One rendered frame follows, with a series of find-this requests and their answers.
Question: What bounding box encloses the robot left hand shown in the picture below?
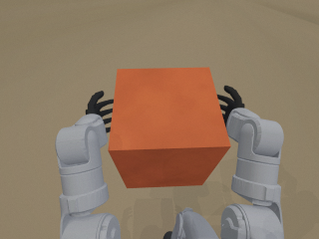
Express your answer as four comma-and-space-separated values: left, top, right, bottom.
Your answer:
86, 91, 114, 133

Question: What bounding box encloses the carton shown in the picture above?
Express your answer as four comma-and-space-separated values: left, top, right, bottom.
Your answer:
108, 67, 231, 188

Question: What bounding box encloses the robot right upper arm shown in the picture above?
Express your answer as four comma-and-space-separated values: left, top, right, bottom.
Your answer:
220, 203, 284, 239

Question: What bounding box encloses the right robot thigh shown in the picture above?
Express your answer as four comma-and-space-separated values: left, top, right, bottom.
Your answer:
175, 211, 219, 239

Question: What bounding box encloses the robot right shin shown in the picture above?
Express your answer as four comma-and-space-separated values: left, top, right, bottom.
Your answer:
170, 207, 193, 239

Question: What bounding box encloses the robot right hand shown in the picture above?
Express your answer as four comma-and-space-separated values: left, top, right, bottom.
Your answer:
217, 85, 245, 126

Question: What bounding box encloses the robot left upper arm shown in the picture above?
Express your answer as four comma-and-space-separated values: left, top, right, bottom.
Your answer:
61, 212, 121, 239

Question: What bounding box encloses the robot left forearm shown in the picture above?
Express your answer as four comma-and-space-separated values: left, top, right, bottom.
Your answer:
55, 114, 109, 239

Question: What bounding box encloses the robot right forearm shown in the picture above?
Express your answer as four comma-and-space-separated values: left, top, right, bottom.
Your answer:
226, 108, 284, 237

